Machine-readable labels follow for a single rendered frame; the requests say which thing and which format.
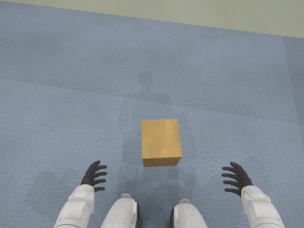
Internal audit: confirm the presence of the robot left shin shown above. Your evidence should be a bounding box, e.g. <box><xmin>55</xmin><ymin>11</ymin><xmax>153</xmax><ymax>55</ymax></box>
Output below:
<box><xmin>121</xmin><ymin>194</ymin><xmax>136</xmax><ymax>228</ymax></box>

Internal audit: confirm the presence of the carton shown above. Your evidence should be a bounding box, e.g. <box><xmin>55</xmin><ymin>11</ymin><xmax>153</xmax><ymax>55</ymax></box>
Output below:
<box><xmin>141</xmin><ymin>119</ymin><xmax>182</xmax><ymax>167</ymax></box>

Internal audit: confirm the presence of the right robot thigh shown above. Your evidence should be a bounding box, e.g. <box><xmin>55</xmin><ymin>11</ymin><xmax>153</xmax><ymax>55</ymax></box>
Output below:
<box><xmin>174</xmin><ymin>203</ymin><xmax>208</xmax><ymax>228</ymax></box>

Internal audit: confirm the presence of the robot right hand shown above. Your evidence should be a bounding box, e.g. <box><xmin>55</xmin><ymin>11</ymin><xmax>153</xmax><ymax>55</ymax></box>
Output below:
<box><xmin>221</xmin><ymin>161</ymin><xmax>253</xmax><ymax>197</ymax></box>

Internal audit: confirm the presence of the right robot forearm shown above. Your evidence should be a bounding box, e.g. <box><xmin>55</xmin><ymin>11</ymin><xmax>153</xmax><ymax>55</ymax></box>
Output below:
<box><xmin>241</xmin><ymin>185</ymin><xmax>285</xmax><ymax>228</ymax></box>

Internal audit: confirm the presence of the left robot forearm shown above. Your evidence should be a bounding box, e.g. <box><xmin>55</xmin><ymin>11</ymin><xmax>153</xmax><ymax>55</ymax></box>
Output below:
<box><xmin>53</xmin><ymin>184</ymin><xmax>95</xmax><ymax>228</ymax></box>

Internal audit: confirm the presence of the robot left hand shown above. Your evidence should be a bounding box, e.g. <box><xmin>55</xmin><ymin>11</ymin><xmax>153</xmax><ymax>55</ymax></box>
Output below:
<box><xmin>80</xmin><ymin>161</ymin><xmax>107</xmax><ymax>192</ymax></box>

